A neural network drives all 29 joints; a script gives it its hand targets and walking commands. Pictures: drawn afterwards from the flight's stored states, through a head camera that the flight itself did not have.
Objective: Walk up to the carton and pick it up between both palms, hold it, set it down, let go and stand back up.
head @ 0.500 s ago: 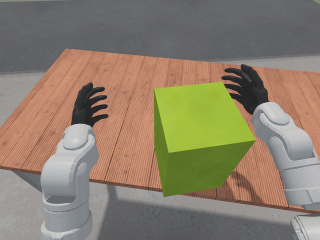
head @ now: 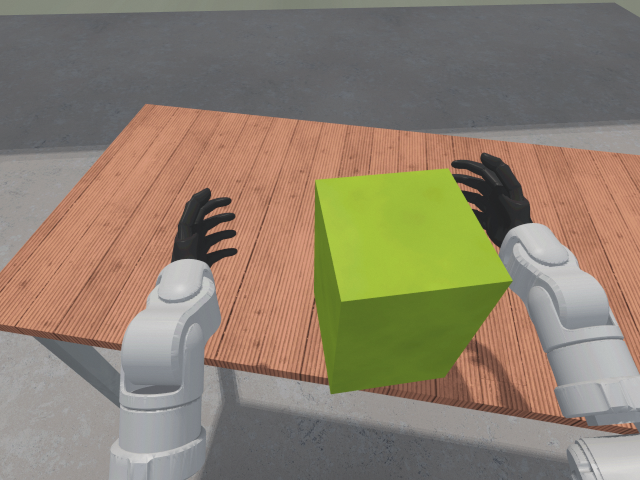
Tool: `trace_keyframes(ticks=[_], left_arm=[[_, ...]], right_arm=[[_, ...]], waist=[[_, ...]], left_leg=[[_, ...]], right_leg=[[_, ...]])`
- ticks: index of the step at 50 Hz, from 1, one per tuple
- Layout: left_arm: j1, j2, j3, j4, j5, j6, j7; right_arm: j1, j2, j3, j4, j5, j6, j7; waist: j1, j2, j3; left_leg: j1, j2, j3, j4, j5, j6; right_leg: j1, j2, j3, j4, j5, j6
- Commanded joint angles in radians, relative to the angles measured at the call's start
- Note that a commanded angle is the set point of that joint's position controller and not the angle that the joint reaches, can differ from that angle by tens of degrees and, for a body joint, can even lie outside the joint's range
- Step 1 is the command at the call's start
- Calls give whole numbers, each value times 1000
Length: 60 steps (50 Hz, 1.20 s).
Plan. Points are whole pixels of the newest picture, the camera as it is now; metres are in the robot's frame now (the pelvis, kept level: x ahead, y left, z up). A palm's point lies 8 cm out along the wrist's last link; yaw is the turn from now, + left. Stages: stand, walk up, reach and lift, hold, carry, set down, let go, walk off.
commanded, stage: reach and lift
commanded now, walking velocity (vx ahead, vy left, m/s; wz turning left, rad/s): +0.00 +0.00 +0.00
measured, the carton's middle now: (386, 288) +0.34 -0.05 +0.06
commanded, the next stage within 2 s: none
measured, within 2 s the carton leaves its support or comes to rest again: neither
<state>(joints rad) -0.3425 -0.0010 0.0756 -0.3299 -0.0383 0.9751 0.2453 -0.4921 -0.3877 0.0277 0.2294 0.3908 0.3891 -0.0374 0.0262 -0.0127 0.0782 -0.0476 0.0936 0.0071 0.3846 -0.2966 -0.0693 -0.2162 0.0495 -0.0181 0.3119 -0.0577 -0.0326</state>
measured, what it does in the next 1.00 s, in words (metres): stands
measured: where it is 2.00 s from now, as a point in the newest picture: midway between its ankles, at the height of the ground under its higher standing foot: outside the picture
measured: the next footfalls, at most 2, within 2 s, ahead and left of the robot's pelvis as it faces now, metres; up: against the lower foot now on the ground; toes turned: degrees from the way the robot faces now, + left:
none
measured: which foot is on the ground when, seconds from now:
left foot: down 0.00-1.00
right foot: down 0.00-1.00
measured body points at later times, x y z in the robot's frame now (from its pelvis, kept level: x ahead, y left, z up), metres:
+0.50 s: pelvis -0.02 -0.02 +0.00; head +0.05 -0.02 +0.44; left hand +0.33 +0.12 +0.09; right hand +0.37 -0.18 +0.08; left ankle -0.06 +0.16 -0.74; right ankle +0.07 -0.10 -0.74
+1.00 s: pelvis -0.02 -0.03 +0.00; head +0.05 -0.02 +0.44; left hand +0.34 +0.11 +0.08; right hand +0.38 -0.17 +0.09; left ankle -0.06 +0.16 -0.74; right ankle +0.07 -0.10 -0.74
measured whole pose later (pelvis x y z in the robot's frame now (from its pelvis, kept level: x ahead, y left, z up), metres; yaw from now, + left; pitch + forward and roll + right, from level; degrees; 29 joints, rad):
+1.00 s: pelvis -0.02 -0.03 +0.00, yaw +0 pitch +4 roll +1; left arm -0.31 -0.12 0.04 -0.09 0.03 0.57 0.27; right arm -0.46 -0.19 0.07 0.30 0.24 0.15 -0.12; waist 0.01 -0.04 0.07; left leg -0.20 0.10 -0.01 0.38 -0.25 -0.10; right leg -0.39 0.05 -0.03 0.35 -0.04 -0.07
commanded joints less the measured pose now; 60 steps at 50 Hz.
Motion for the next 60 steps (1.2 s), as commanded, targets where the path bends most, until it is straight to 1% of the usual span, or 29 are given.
trace_keyframes(ticks=[1, 2, 3, 4, 6, 7, 8, 11, 12, 13, 14, 15, 16, 17, 19, 23, 26, 27, 32, 33, 37, 43, 45, 50, 54, 56, 57, 58, 60], left_arm=[[-360, 34, -30, -220, 11, -143, -1], [-323, 10, -48, -142, 15, -158, -3], [-367, 11, -33, -194, 12, -180, -5], [-359, 6, -30, -104, 10, -198, -5], [-313, -34, -76, -56, 11, -257, -1], [-335, -21, -66, -192, 14, -279, 8], [-281, -32, -68, -92, 23, -290, 10], [-342, -35, -92, -69, 1, -351, 10], [-319, -43, -82, -151, 8, -366, 17], [-277, -78, -114, -42, 16, -376, 15], [-331, -36, -99, -214, 4, -397, 21], [-303, -55, -102, -30, 13, -399, 20], [-355, -46, -112, -142, -3, -421, 22], [-304, -52, -110, -61, 4, -420, 24], [-370, -40, -85, -88, 3, -446, 29], [-340, -60, -81, -44, -3, -432, 35], [-338, -47, -45, 17, 17, -416, 26], [-339, -42, -27, 12, 21, -409, 26], [-337, -88, -43, 44, 37, -409, 11], [-352, -68, -39, 5, 38, -415, 10], [-375, -89, -69, -79, 42, -445, 11], [-335, -135, -84, -42, 73, -470, 17], [-346, -132, -77, -5, 78, -474, 17], [-350, -150, -78, -49, 111, -473, 16], [-343, -192, -104, -64, 112, -473, 20], [-379, -189, -87, -60, 130, -470, 25], [-357, -213, -109, -24, 125, -459, 25], [-374, -192, -86, -32, 127, -462, 27], [-374, -200, -85, -19, 127, -462, 25]], right_arm=[[-388, -155, -106, -248, -31, -102, -6], [-369, -142, -115, -206, -52, -111, -6], [-389, -124, -120, -245, -65, -119, -10], [-357, -100, -128, -165, -82, -120, -5], [-319, -60, -102, -170, -93, -150, 2], [-337, -45, -97, -283, -85, -172, 5], [-291, -45, -101, -190, -101, -179, 3], [-332, -33, -97, -214, -128, -228, -5], [-297, -22, -96, -252, -121, -241, -7], [-278, -8, -89, -159, -150, -244, -7], [-318, -10, -96, -319, -132, -267, -10], [-315, -13, -87, -197, -148, -258, -13], [-349, 12, -64, -292, -138, -276, -15], [-295, -1, -74, -249, -145, -272, -20], [-354, 8, -88, -257, -158, -280, -29], [-357, 4, -52, -232, -140, -277, -41], [-371, 23, -46, -217, -145, -256, -59], [-394, 42, -22, -243, -134, -256, -62], [-357, 89, -9, -167, -148, -254, -68], [-375, 88, 2, -205, -132, -261, -74], [-378, 104, 7, -234, -143, -286, -78], [-357, 160, 40, -169, -161, -295, -74], [-358, 184, 55, -150, -160, -296, -86], [-352, 188, 57, -120, -161, -311, -101], [-379, 222, 95, -158, -146, -321, -107], [-406, 221, 87, -183, -155, -325, -120], [-399, 206, 74, -141, -159, -317, -123], [-411, 219, 93, -187, -145, -321, -128], [-410, 244, 89, -171, -150, -313, -135]], waist=[[-5, -28, -533], [-27, -34, -475], [-8, -38, -535], [-15, -43, -456], [-7, -26, -479], [29, 14, -578], [1, 4, -532], [5, -39, -559], [4, 0, -603], [-12, -45, -526], [6, -2, -684], [-6, -56, -563], [20, -40, -665], [-3, -39, -607], [10, -67, -659], [17, -65, -665], [23, -110, -643], [48, -100, -658], [28, -85, -633], [46, -82, -659], [12, -60, -687], [28, -51, -613], [32, -77, -592], [8, -34, -621], [38, -13, -646], [36, -35, -648], [9, -36, -612], [43, -40, -637], [28, -53, -628]], left_leg=[[-171, -97, 76, -77, 312, -4], [-204, -97, 67, -83, 282, 3], [-216, -93, 71, -82, 267, 6], [-269, -93, 69, -90, 215, 18], [-279, -92, 66, -102, 182, 17], [-235, -91, 69, -96, 215, 9], [-259, -96, 69, -84, 227, 14], [-318, -101, 66, -81, 198, 19], [-275, -96, 64, -71, 247, 15], [-305, -91, 52, -77, 225, 18], [-265, -93, 60, -71, 252, 15], [-323, -95, 54, -76, 215, 23], [-309, -97, 54, -71, 223, 19], [-323, -97, 54, -72, 213, 23], [-342, -101, 53, -70, 180, 26], [-346, -96, 62, -64, 213, 19], [-390, -101, 59, -87, 125, 41], [-402, -100, 65, -76, 129, 42], [-385, -97, 61, -104, 122, 36], [-376, -104, 66, -93, 150, 30], [-338, -107, 60, -73, 215, 16], [-358, -97, 59, -95, 120, 26], [-377, -107, 58, -92, 93, 27], [-348, -107, 59, -71, 180, 13], [-337, -100, 57, -66, 188, 11], [-351, -103, 52, -66, 179, 11], [-323, -95, 51, -76, 178, 9], [-346, -99, 57, -64, 172, 16], [-356, -101, 54, -78, 137, 22]], right_leg=[[471, 16, -5, 52, 236, 34], [446, 12, -8, 56, 207, 31], [465, 13, -2, 52, 188, 34], [443, 7, 14, 39, 117, 32], [439, 4, 2, 42, 65, 35], [465, 3, 4, 40, 86, 36], [441, 3, 4, 42, 101, 34], [448, -5, 19, 55, 118, 43], [455, 2, 8, 55, 142, 43], [419, 8, 7, 53, 120, 41], [486, 5, 8, 62, 171, 44], [439, 10, 14, 58, 121, 46], [479, -3, 30, 66, 154, 47], [465, -4, 24, 70, 129, 50], [458, -5, 33, 48, 117, 51], [461, -7, 36, 71, 131, 57], [498, -24, 63, 58, 76, 63], [515, -26, 71, 60, 74, 62], [525, -32, 63, 57, 83, 48], [538, -30, 61, 64, 109, 55], [520, -22, 39, 75, 185, 56], [470, -25, 53, 50, 19, 51], [475, -49, 73, 42, 14, 54], [476, -35, 48, 66, 149, 49], [484, -36, 50, 64, 135, 44], [479, -33, 53, 66, 132, 58], [446, -19, 30, 58, 111, 55], [479, -28, 49, 57, 126, 52], [478, -31, 48, 47, 81, 50]])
